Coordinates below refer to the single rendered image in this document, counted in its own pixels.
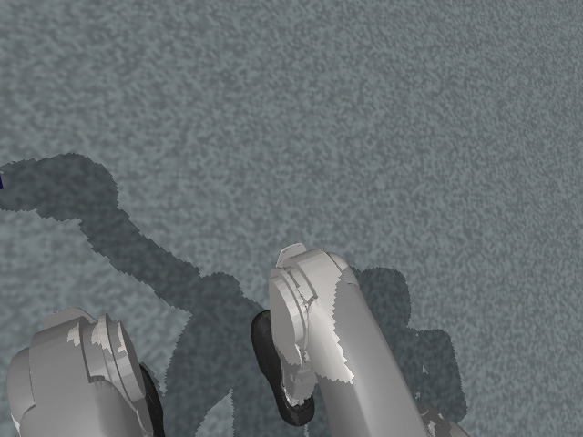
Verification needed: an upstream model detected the right robot hand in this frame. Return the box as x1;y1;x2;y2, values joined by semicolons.
416;405;470;437

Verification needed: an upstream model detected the left robot foot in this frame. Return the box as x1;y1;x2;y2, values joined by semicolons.
139;364;165;437

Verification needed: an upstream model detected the right robot foot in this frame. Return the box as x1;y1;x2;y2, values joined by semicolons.
251;310;314;426

